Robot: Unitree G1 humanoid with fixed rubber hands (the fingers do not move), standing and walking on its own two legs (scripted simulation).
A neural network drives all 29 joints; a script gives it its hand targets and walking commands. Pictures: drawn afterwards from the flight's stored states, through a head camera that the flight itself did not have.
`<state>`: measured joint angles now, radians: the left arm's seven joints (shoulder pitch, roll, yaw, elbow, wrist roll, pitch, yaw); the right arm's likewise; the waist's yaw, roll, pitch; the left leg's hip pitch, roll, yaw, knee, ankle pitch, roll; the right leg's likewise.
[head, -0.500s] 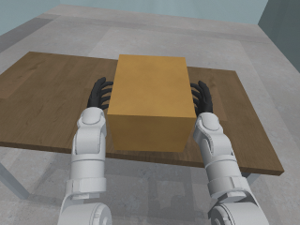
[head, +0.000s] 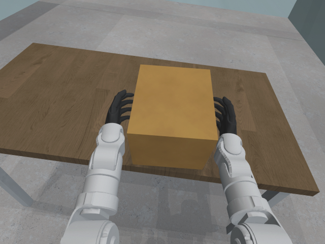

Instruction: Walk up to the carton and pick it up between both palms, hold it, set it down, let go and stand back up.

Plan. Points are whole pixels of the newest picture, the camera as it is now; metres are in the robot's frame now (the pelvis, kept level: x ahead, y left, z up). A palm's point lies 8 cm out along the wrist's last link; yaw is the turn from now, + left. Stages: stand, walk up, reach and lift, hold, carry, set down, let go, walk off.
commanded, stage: set down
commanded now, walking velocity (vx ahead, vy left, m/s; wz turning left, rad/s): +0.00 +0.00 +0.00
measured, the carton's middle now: (171, 117) +0.42 -0.02 +0.10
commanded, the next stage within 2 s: none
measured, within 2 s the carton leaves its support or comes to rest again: rests again in 1.88 s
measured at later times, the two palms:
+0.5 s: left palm (122, 123) +0.40 +0.11 +0.09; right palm (229, 133) +0.38 -0.17 +0.09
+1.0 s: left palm (131, 127) +0.41 +0.09 +0.07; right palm (234, 139) +0.37 -0.19 +0.07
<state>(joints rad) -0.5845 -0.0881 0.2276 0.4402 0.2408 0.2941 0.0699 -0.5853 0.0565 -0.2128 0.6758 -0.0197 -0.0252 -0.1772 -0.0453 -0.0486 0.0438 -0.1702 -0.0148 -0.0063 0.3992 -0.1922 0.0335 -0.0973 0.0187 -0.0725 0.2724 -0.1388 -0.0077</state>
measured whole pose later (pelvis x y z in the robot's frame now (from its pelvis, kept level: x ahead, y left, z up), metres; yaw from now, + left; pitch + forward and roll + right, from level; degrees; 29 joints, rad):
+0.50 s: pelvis +0.01 +0.00 +0.00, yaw +0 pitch +0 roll -2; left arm -0.62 -0.08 0.28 0.63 0.24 0.21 0.06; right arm -0.59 0.07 -0.25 0.75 -0.06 -0.03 -0.18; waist -0.07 -0.02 0.01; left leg -0.18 -0.02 0.00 0.37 -0.19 0.03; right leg -0.11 0.02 -0.07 0.25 -0.14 -0.01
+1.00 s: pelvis +0.01 -0.01 +0.00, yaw -2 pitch +3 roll -1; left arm -0.73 -0.08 0.38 0.93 0.27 0.02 0.06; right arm -0.67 0.11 -0.51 0.91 -0.28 -0.15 -0.13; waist -0.05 -0.02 -0.03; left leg -0.23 0.00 0.03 0.34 -0.16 0.03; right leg -0.19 0.03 -0.04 0.26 -0.12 -0.02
